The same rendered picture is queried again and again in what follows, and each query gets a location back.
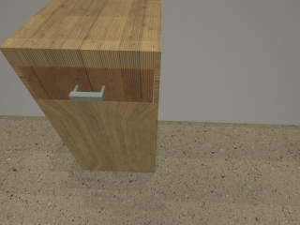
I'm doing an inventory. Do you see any cabinet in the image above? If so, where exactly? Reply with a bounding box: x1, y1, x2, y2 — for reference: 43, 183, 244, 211
0, 0, 162, 173

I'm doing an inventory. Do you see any drawer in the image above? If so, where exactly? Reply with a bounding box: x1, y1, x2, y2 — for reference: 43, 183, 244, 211
19, 66, 154, 103

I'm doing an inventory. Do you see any handle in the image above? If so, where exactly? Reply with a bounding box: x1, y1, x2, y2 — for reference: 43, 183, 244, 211
68, 84, 106, 102

